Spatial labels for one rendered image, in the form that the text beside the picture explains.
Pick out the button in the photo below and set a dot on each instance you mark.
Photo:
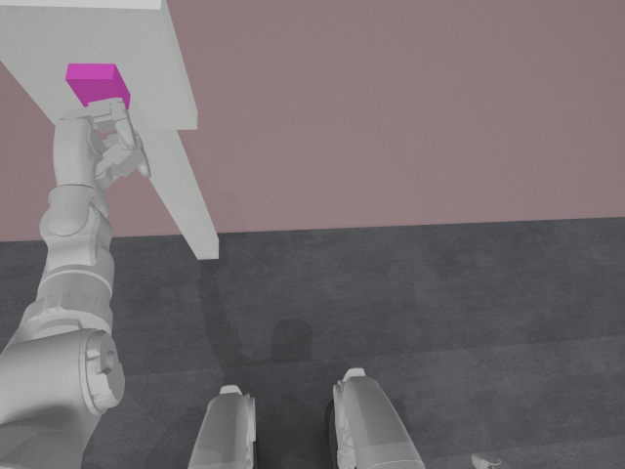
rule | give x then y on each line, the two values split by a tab
95	82

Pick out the robot left forearm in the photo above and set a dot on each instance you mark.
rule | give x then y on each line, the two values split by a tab
76	285

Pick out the right robot foot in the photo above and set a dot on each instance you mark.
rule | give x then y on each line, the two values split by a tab
331	438

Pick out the right robot thigh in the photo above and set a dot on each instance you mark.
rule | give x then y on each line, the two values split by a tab
379	436

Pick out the panel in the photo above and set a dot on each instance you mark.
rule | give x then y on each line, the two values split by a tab
39	38

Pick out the left robot upper arm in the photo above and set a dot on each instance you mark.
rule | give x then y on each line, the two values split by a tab
53	392

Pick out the robot left hand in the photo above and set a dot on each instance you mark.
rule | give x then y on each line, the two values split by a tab
80	156

